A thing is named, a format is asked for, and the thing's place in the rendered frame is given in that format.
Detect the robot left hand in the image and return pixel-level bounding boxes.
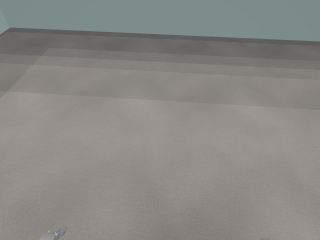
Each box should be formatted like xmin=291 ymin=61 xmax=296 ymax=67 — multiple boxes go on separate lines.
xmin=39 ymin=226 xmax=67 ymax=240

